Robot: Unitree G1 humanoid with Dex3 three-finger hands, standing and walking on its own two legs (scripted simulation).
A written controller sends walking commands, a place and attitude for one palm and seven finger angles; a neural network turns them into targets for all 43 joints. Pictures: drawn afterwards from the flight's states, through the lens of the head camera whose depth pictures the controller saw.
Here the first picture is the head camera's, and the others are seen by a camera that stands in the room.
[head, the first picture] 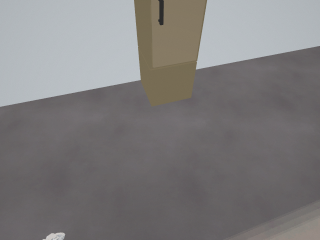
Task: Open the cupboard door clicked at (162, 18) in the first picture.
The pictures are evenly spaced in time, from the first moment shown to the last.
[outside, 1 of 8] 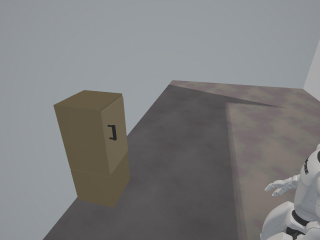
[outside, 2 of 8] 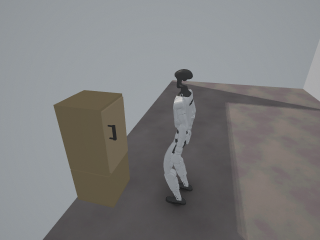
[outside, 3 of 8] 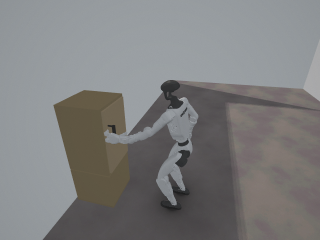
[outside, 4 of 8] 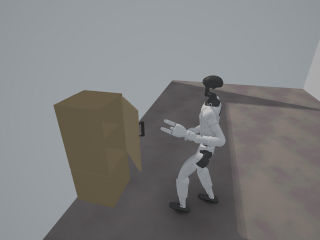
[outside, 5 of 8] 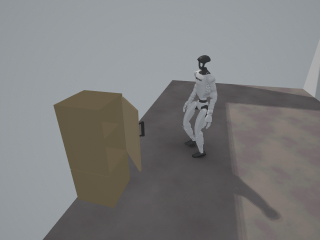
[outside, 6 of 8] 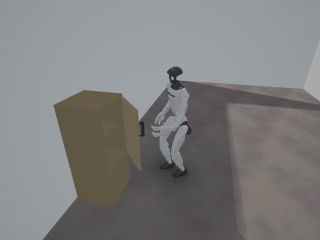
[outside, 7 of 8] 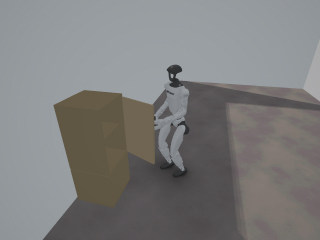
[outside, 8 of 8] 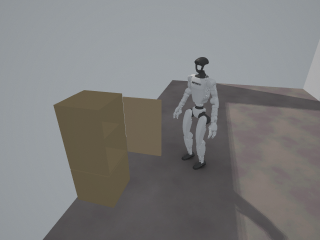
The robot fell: no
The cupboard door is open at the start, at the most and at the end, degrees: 0 92 92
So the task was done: yes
